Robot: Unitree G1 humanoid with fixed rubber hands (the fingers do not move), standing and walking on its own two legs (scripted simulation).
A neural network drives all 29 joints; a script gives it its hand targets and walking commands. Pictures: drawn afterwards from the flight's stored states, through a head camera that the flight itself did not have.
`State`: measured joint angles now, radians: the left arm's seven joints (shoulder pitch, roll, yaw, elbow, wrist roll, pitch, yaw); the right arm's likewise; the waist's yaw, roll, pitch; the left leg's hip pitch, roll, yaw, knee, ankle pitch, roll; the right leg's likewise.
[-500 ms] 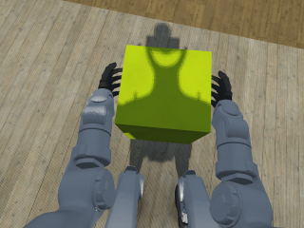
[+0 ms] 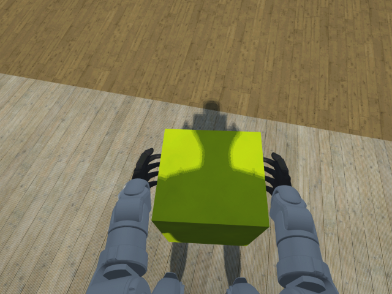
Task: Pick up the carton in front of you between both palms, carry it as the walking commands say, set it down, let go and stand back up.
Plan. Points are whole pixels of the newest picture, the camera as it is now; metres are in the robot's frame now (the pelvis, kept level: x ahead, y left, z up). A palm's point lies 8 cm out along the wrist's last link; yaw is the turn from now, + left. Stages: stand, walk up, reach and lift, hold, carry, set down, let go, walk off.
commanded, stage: reach and lift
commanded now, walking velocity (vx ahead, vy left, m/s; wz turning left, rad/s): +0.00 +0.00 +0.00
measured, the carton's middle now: (209, 193) +0.37 +0.01 -0.09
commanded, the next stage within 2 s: hold in 1.40 s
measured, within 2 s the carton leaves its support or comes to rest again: neither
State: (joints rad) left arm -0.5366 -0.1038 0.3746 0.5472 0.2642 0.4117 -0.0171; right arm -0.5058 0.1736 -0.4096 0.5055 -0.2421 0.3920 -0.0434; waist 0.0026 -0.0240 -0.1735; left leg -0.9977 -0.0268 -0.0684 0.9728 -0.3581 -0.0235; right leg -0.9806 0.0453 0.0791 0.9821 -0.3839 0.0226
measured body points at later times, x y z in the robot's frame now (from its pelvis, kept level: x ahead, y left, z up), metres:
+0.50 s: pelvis +0.03 +0.00 +0.07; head +0.00 +0.00 +0.52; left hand +0.33 +0.15 +0.09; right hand +0.34 -0.15 +0.09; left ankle +0.05 +0.13 -0.67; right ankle +0.04 -0.13 -0.67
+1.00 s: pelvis +0.03 +0.00 +0.07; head +0.01 +0.01 +0.52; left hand +0.34 +0.16 +0.09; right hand +0.34 -0.15 +0.10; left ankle +0.05 +0.13 -0.67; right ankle +0.04 -0.13 -0.67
